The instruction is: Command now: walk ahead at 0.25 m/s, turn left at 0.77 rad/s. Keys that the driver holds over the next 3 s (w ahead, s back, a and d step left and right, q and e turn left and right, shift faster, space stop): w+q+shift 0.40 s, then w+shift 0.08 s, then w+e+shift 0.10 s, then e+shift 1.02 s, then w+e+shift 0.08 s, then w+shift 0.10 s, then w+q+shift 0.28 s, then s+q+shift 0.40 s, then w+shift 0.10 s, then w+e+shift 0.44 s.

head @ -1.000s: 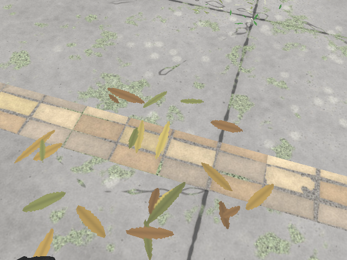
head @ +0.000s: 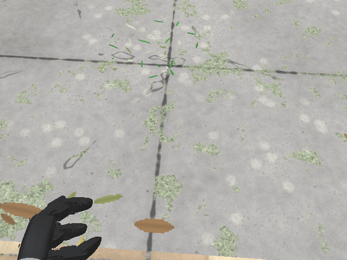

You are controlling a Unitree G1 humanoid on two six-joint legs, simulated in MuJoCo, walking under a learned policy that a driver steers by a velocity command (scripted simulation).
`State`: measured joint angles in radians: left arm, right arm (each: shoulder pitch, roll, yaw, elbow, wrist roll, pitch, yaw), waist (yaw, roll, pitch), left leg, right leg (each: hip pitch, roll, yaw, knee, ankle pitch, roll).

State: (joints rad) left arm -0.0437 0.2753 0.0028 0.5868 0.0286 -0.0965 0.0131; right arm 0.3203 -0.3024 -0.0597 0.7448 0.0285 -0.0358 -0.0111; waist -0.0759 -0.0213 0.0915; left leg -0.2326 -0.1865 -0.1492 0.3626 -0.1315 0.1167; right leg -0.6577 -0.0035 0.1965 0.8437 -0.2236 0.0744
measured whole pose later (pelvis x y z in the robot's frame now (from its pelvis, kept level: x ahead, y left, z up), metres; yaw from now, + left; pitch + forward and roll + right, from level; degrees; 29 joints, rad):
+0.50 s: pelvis +0.28 +0.00 +0.00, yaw +26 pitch +2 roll -1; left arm 0.49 0.32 0.05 0.81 0.03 -0.10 -0.01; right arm 0.13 -0.36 -0.06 0.62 -0.05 0.02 0.08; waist 0.09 0.07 -0.03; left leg -0.79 0.02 -0.09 1.11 -0.09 0.03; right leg 0.01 0.02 -0.10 0.25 -0.30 -0.01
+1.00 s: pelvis +0.55 +0.19 +0.00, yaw +13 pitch +1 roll +2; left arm 0.21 0.31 0.08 0.71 -0.01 0.00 0.00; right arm 0.15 -0.27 -0.05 0.77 0.01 -0.06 -0.03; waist -0.01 -0.02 0.08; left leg -0.07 -0.01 0.28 0.38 -0.32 0.05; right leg -0.68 -0.08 -0.07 0.82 -0.02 0.03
